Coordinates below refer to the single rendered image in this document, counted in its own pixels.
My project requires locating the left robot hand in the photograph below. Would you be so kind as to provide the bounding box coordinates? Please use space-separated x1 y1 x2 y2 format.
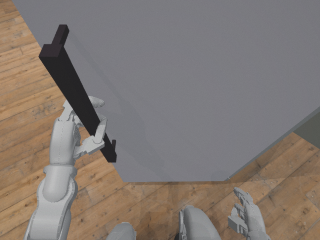
49 95 108 166

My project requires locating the fridge door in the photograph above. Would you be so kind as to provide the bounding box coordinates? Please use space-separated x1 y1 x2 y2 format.
12 0 320 182

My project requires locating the robot right forearm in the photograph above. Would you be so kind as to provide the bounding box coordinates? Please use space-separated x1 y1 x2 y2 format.
246 230 271 240

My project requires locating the right robot hand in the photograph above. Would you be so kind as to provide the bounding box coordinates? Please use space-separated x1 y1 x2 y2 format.
228 187 266 237

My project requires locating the handle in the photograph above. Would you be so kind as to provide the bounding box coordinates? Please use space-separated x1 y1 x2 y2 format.
38 24 117 163

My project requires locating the right robot shin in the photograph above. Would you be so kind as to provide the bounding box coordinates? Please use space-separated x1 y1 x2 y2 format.
179 205 194 240

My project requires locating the robot left thigh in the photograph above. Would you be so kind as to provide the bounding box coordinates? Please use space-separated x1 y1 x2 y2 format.
105 223 137 240

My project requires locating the robot left forearm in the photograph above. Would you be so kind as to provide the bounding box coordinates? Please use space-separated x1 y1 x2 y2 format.
23 164 78 240

